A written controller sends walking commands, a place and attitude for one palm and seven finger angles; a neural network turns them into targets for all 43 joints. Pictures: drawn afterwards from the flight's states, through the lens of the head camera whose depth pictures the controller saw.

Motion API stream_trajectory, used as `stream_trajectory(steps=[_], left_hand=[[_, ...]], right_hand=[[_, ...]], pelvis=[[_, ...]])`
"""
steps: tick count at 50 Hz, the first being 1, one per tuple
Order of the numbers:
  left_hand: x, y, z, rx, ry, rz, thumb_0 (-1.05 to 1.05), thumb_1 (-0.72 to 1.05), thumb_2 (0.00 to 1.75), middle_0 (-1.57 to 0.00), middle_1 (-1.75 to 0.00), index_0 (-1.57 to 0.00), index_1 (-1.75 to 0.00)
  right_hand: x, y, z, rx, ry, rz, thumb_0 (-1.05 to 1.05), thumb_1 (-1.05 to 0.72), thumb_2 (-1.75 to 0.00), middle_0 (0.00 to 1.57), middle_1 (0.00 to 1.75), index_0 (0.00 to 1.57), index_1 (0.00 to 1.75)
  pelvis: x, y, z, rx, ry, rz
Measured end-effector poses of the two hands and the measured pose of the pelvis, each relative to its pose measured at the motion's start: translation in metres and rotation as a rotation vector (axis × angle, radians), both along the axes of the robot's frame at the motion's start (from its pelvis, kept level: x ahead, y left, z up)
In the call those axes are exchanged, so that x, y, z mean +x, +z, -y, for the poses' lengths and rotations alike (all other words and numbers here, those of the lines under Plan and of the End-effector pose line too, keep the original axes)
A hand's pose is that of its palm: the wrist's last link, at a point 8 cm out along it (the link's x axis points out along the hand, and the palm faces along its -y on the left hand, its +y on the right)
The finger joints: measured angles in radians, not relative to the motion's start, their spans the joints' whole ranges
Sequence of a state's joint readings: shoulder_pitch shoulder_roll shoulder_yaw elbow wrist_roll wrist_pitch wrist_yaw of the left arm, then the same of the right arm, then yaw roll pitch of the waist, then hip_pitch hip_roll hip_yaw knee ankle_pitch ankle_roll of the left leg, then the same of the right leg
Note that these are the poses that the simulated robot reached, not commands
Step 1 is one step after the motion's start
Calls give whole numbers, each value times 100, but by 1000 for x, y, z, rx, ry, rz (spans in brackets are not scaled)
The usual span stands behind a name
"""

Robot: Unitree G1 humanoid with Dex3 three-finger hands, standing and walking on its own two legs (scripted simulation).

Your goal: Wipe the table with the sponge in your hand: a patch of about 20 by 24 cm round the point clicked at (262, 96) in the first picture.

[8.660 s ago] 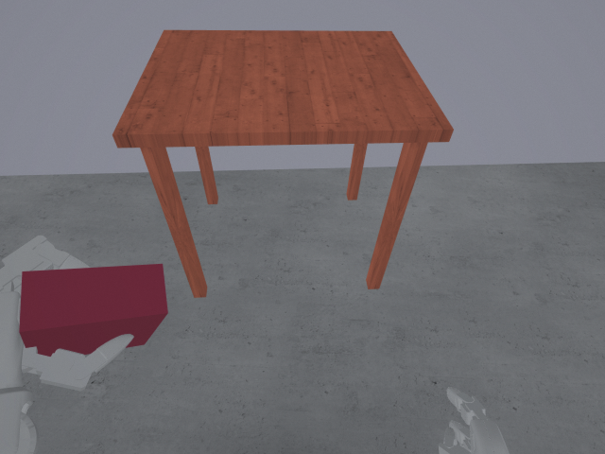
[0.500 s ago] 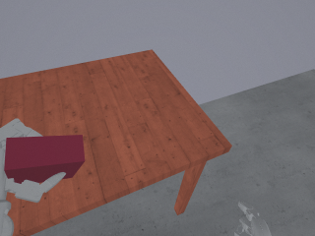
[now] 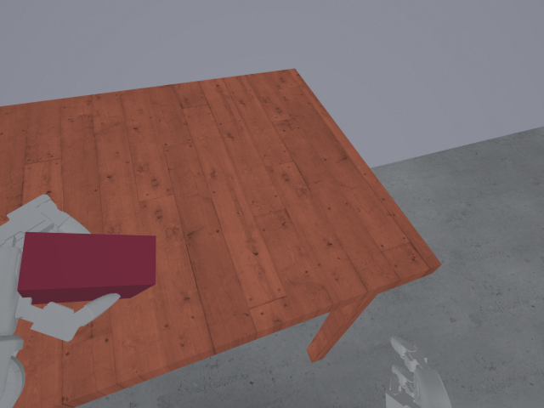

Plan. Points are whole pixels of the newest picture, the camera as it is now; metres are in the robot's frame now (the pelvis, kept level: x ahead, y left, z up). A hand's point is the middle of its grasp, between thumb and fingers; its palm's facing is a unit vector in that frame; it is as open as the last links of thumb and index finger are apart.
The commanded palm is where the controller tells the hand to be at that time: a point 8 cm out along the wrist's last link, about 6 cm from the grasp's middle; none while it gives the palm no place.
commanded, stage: look again from close up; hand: left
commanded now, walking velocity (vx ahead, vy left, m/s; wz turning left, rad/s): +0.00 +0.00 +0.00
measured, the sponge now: (106, 271) +0.23 +0.22 +0.13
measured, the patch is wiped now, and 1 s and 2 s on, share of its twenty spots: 0.00 0.00 0.00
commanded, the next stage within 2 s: shuffle to correct the standing spot in 0.04 s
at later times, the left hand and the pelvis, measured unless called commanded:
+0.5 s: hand (79, 260) +0.23 +0.23 +0.16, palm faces +0.32 -0.86 -0.40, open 9.4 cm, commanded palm +0.16 +0.27 +0.17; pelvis -0.01 -0.01 +0.00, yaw -2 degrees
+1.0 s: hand (78, 358) +0.14 +0.19 +0.16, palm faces +0.39 -0.83 -0.39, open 9.4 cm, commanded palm +0.08 +0.23 +0.17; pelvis -0.08 -0.05 +0.00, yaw +0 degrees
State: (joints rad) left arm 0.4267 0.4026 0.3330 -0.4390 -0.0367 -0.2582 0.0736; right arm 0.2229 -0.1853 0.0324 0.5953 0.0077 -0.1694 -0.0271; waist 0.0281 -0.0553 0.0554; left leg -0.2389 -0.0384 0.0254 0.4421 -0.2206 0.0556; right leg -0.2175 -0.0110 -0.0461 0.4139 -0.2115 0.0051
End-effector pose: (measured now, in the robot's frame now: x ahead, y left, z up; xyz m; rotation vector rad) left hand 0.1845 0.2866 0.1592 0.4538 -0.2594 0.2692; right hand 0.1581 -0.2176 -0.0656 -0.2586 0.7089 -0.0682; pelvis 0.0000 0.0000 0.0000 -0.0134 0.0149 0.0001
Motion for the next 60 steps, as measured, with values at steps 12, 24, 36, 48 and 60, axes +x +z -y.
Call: stream_trajectory(steps=[12, 24, 36, 48, 60], left_hand=[[16, 16, -20, -10, 21, 107, -1, -43, 103, -80, -140, -81, -139], [7, 11, 8, 19, 1, 41, -1, -44, 103, -80, -140, -81, -139], [-38, 19, 64, 73, -35, 25, -1, -44, 103, -80, -140, -81, -139], [-79, 11, 58, 2, 79, 9, -1, -44, 103, -80, -140, -81, -139], [-115, 12, 36, -18, 126, 31, -1, -44, 103, -80, -140, -81, -139]], right_hand=[[43, 13, -29, 4, 47, 59, 2, -90, -89, 21, 30, 20, 30], [24, 0, -15, 53, 42, 20, 2, -90, -89, 21, 30, 20, 30], [-38, -23, 61, 24, -56, -31, 2, -90, -89, 21, 30, 20, 30], [-90, -7, 92, -64, -103, -51, 2, -90, -89, 20, 30, 20, 30], [-93, -5, 48, 10, -16, 8, 2, -90, -89, 21, 30, 20, 30]], pelvis=[[14, -1, -18, -4, 0, 2], [-6, -4, 5, -2, -33, 14], [-46, -12, 51, 3, -37, -7], [-76, -3, 56, 19, 9, 0], [-92, -3, 41, 5, 27, 53]])
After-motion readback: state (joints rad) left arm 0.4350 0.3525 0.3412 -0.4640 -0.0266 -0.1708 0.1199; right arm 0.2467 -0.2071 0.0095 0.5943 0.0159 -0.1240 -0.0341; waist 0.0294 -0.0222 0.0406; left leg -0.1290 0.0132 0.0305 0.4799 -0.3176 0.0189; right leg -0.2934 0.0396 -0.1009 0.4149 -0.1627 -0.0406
